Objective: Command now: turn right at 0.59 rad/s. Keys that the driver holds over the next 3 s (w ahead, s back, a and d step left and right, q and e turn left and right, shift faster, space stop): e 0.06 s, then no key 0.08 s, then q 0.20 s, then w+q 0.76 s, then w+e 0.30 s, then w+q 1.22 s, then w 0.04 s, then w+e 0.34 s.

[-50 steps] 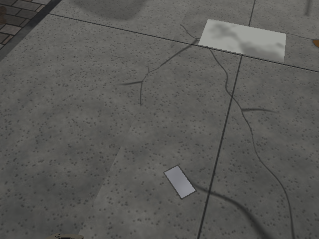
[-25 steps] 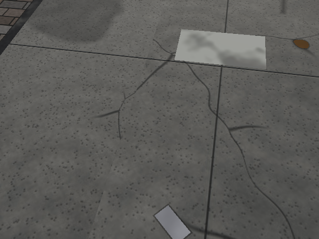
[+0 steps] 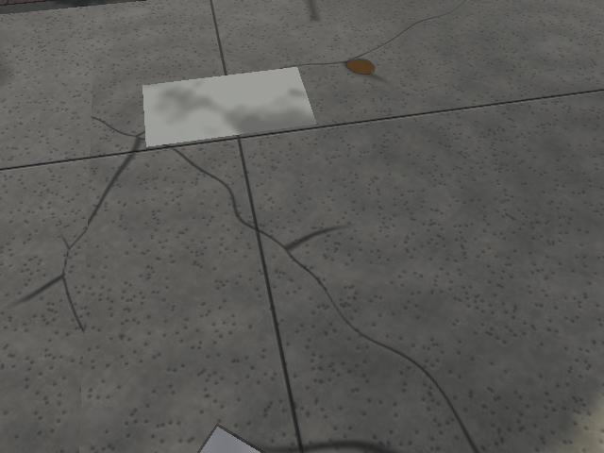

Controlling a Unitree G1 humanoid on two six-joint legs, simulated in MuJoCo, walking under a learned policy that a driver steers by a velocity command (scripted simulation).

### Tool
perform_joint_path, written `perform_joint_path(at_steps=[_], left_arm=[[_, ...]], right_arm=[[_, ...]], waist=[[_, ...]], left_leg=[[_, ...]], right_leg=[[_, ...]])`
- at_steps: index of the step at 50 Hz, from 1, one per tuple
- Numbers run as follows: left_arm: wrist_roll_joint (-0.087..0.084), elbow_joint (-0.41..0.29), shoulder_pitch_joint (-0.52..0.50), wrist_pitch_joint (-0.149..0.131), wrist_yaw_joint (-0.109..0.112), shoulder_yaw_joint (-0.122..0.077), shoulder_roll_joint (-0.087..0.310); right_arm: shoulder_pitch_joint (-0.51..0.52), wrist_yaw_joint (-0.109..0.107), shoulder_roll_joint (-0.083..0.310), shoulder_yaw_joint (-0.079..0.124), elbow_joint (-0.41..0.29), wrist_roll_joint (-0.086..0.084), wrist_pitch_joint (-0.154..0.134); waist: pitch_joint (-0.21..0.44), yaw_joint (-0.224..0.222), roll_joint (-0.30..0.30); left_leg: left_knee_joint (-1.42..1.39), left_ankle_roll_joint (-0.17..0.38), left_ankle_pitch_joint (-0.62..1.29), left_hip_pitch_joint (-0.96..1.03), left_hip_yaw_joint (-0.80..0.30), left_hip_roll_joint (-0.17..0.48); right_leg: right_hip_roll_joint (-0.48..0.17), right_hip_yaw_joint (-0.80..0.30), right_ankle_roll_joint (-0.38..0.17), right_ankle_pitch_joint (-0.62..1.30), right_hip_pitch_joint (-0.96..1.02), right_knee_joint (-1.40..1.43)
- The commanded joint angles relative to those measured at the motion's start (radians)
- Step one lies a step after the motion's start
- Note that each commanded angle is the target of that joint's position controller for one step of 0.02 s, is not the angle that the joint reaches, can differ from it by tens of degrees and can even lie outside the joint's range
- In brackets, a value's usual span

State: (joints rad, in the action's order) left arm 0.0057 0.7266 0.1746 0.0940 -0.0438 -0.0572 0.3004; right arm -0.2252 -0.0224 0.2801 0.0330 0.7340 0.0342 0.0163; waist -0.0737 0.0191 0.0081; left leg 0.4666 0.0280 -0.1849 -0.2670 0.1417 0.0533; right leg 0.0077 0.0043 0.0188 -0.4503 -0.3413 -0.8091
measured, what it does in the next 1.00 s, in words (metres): walks ahead, turning left: right foot, then left foot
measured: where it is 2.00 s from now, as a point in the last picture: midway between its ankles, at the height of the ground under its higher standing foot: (192, 355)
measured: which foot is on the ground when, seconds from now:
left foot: down 0.00-0.06, up 0.08-0.64, down 0.66-1.00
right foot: up 0.00-0.06, down 0.08-0.66, up 0.68-1.00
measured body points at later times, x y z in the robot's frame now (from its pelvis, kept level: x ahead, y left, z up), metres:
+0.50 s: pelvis +0.00 -0.03 +0.01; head +0.00 -0.03 +0.46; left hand +0.10 +0.23 -0.12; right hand +0.06 -0.30 -0.12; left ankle -0.05 +0.08 -0.70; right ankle -0.02 -0.10 -0.74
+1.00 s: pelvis +0.16 +0.06 +0.00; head +0.18 +0.09 +0.45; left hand +0.26 +0.35 -0.11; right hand +0.21 -0.22 -0.12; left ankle +0.00 +0.09 -0.74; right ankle +0.35 -0.04 -0.69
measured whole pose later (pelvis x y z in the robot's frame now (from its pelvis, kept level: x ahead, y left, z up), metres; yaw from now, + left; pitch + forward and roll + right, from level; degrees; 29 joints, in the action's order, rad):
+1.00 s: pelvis +0.16 +0.06 +0.00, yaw +19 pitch +2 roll +0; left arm 0.04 0.75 0.08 -0.02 -0.05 -0.02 0.29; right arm -0.46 0.01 0.26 0.05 0.87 0.00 -0.04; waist -0.03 0.06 0.04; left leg 0.23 0.11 -0.31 0.06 -0.16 -0.11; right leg -0.05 0.00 0.04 -0.10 -0.66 -0.76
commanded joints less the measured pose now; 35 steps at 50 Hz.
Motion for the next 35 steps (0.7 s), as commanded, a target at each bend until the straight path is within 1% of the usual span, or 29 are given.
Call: perform_joint_path(at_steps=[1,2,3,4,5,6,7,8,9,10,11,12,13,14,17,18,19,20,21,22,23,25,27,30,31,32,33,34,35], left_arm=[[-0.003,-0.068,0.035,-0.021,-0.002,-0.014,0.072],[0.001,-0.056,0.072,-0.029,0.002,-0.013,0.070],[0.009,-0.047,0.095,-0.039,0.011,-0.018,0.092],[0.019,-0.062,0.084,-0.050,0.024,-0.033,0.180],[0.023,-0.079,0.112,-0.050,0.027,-0.065,0.299],[0.023,-0.061,0.124,-0.050,0.033,-0.055,0.235],[0.016,-0.063,0.057,-0.051,0.038,-0.033,0.171],[0.017,-0.071,-0.019,-0.052,0.041,-0.017,0.124],[0.011,-0.075,-0.045,-0.060,0.050,-0.006,0.094],[0.009,-0.071,-0.046,-0.068,0.054,0.010,0.054],[0.010,-0.062,-0.036,-0.075,0.056,0.023,0.028],[0.013,-0.048,-0.023,-0.082,0.059,0.032,0.014],[0.016,-0.032,-0.007,-0.087,0.064,0.035,0.017],[0.019,-0.019,0.004,-0.089,0.068,0.034,0.031],[0.017,0.008,0.031,-0.082,0.078,0.017,0.094],[0.017,0.015,0.054,-0.079,0.078,0.009,0.109],[0.019,0.024,0.082,-0.075,0.076,0.000,0.126],[0.021,0.033,0.103,-0.074,0.075,-0.006,0.133],[0.023,0.038,0.113,-0.076,0.074,-0.009,0.132],[0.024,0.043,0.118,-0.082,0.074,-0.011,0.128],[0.026,0.048,0.120,-0.090,0.073,-0.014,0.125],[0.029,0.055,0.115,-0.110,0.069,-0.020,0.120],[0.030,0.058,0.099,-0.126,0.060,-0.025,0.121],[0.024,0.057,0.059,-0.135,0.043,-0.035,0.139],[0.018,0.057,0.041,-0.132,0.041,-0.039,0.146],[0.012,0.057,0.029,-0.128,0.042,-0.040,0.143],[0.018,0.051,0.023,-0.127,0.043,-0.030,0.116],[0.035,0.019,-0.008,-0.128,0.038,-0.003,0.037],[0.052,-0.042,-0.066,-0.134,0.030,0.003,0.029]], right_arm=[[0.012,0.004,0.189,0.056,-0.052,-0.005,-0.001],[0.016,0.005,0.190,0.058,-0.049,-0.013,0.004],[-0.025,0.007,0.176,0.059,-0.035,-0.013,0.008],[-0.079,0.016,0.099,0.043,-0.047,-0.002,0.016],[0.021,-0.005,0.088,0.032,-0.112,-0.003,0.033],[0.063,-0.011,0.115,0.037,-0.106,-0.009,0.043],[0.039,-0.004,0.112,0.040,-0.085,-0.025,0.045],[-0.008,0.005,0.115,0.043,-0.049,-0.030,0.039],[-0.045,0.011,0.121,0.047,-0.021,-0.018,0.039],[-0.074,0.017,0.117,0.046,0.004,-0.012,0.039],[-0.082,0.022,0.102,0.042,0.017,-0.015,0.042],[-0.080,0.027,0.082,0.035,0.027,-0.021,0.046],[-0.071,0.030,0.066,0.029,0.033,-0.025,0.049],[-0.056,0.031,0.063,0.027,0.036,-0.025,0.051],[-0.033,0.027,0.088,0.033,0.034,-0.024,0.050],[-0.035,0.026,0.093,0.032,0.035,-0.021,0.047],[-0.018,0.027,0.099,0.033,0.029,-0.016,0.043],[0.010,0.032,0.103,0.034,0.017,-0.010,0.039],[0.037,0.038,0.102,0.035,0.005,-0.007,0.035],[0.053,0.044,0.097,0.035,-0.002,-0.008,0.031],[0.059,0.049,0.089,0.034,-0.006,-0.009,0.025],[0.058,0.056,0.074,0.032,-0.008,-0.014,0.015],[0.055,0.064,0.065,0.031,-0.013,-0.018,0.008],[0.031,0.078,0.063,0.032,-0.014,-0.024,0.002],[-0.003,0.081,0.057,0.031,-0.003,-0.020,-0.002],[-0.066,0.081,0.061,0.034,0.022,-0.012,-0.008],[-0.170,0.076,0.099,0.049,0.064,-0.004,-0.015],[-0.291,0.062,0.182,0.071,0.089,0.009,-0.025],[-0.287,0.055,0.267,0.081,0.056,-0.008,-0.034]], waist=[[0.130,-0.020,-0.183],[0.131,-0.043,-0.156],[0.119,-0.049,-0.067],[0.090,-0.019,0.220],[0.037,-0.071,0.284],[0.031,-0.079,0.168],[0.015,-0.032,0.135],[0.022,0.008,0.123],[0.048,0.015,0.146],[0.086,0.017,0.133],[0.105,0.016,0.106],[0.106,0.010,0.090],[0.093,-0.001,0.092],[0.078,-0.015,0.101],[0.052,-0.041,0.121],[0.067,-0.053,0.117],[0.059,-0.071,0.114],[0.036,-0.085,0.110],[0.006,-0.090,0.104],[-0.015,-0.091,0.090],[-0.021,-0.088,0.073],[-0.006,-0.076,0.051],[0.013,-0.061,0.058],[0.025,-0.026,0.087],[0.028,0.001,0.081],[0.037,0.034,0.061],[0.066,0.073,-0.012],[0.097,0.124,-0.254],[0.029,0.114,-0.305]], left_leg=[[-0.087,0.148,0.190,0.066,-0.163,0.239],[-0.027,0.111,0.169,0.024,-0.128,0.227],[0.071,0.044,0.064,-0.051,-0.080,0.197],[0.329,-0.041,-0.282,-0.250,0.023,0.077],[0.454,-0.065,-0.453,-0.355,-0.064,-0.054],[0.553,-0.060,-0.393,-0.321,-0.147,-0.015],[0.567,-0.051,-0.303,-0.295,-0.167,-0.010],[0.548,-0.047,-0.227,-0.262,-0.165,-0.007],[0.562,-0.047,-0.182,-0.239,-0.144,-0.016],[0.565,-0.051,-0.167,-0.196,-0.142,-0.021],[0.539,-0.055,-0.160,-0.160,-0.150,-0.024],[0.484,-0.058,-0.155,-0.134,-0.161,-0.025],[0.418,-0.060,-0.157,-0.117,-0.173,-0.029],[0.364,-0.059,-0.165,-0.100,-0.182,-0.037],[0.301,-0.044,-0.230,-0.099,-0.172,-0.060],[0.302,-0.039,-0.252,-0.108,-0.157,-0.061],[0.321,-0.032,-0.275,-0.145,-0.143,-0.061],[0.337,-0.025,-0.292,-0.198,-0.142,-0.053],[0.345,-0.019,-0.302,-0.247,-0.147,-0.044],[0.346,-0.012,-0.304,-0.280,-0.152,-0.036],[0.343,-0.004,-0.302,-0.296,-0.155,-0.030],[0.321,0.014,-0.290,-0.280,-0.151,-0.022],[0.271,0.035,-0.275,-0.220,-0.135,-0.021],[0.135,0.067,-0.228,-0.041,-0.084,-0.042],[0.053,0.075,-0.167,0.055,-0.055,-0.062],[-0.014,0.082,-0.122,0.187,-0.039,-0.090],[-0.054,0.101,-0.180,0.345,-0.091,-0.088],[-0.215,0.152,-0.438,0.457,-0.434,0.136],[-0.369,0.272,-0.629,0.434,-0.899,0.323]], right_leg=[[0.019,0.063,-0.035,0.040,0.103,0.169],[0.032,0.071,-0.052,0.118,0.181,0.294],[0.016,-0.008,-0.068,0.183,0.252,0.426],[-0.235,-0.363,-0.119,0.227,0.315,0.575],[-0.414,-0.552,-0.272,0.478,0.170,0.567],[-0.365,-0.469,-0.296,0.490,0.143,0.554],[-0.289,-0.368,-0.268,0.471,0.118,0.551],[-0.219,-0.282,-0.223,0.464,0.128,0.550],[-0.186,-0.228,-0.209,0.551,0.160,0.538],[-0.171,-0.186,-0.205,0.630,0.184,0.530],[-0.173,-0.160,-0.199,0.656,0.197,0.529],[-0.178,-0.144,-0.192,0.644,0.211,0.535],[-0.183,-0.135,-0.185,0.607,0.223,0.541],[-0.189,-0.132,-0.182,0.569,0.228,0.540],[-0.226,-0.155,-0.207,0.551,0.253,0.507],[-0.241,-0.177,-0.222,0.444,0.271,0.522],[-0.258,-0.216,-0.241,0.261,0.289,0.556],[-0.280,-0.262,-0.259,0.076,0.304,0.598],[-0.301,-0.300,-0.272,-0.042,0.317,0.634],[-0.316,-0.320,-0.279,-0.089,0.329,0.657],[-0.325,-0.321,-0.282,-0.095,0.343,0.670],[-0.328,-0.289,-0.278,-0.056,0.355,0.680],[-0.317,-0.230,-0.262,-0.018,0.330,0.681],[-0.288,-0.117,-0.222,0.009,0.213,0.659],[-0.267,-0.066,-0.202,-0.001,0.152,0.619],[-0.235,-0.009,-0.177,-0.032,0.057,0.536],[-0.183,0.059,-0.143,-0.058,-0.070,0.378],[-0.073,0.196,-0.087,-0.088,-0.244,-0.002],[0.053,0.082,-0.065,-0.152,-0.509,-0.177]])
Next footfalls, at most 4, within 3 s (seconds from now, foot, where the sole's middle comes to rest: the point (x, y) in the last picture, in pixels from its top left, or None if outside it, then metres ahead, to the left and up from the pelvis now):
0.08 right None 0.02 -0.11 -0.78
0.66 left None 0.04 0.10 -0.78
1.12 right None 0.44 0.04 -0.78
1.60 left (167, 410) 0.56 0.31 -0.78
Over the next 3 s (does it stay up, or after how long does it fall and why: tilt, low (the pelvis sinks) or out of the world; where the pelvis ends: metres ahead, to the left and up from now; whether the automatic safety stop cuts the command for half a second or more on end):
stays up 1.01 0.66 0.00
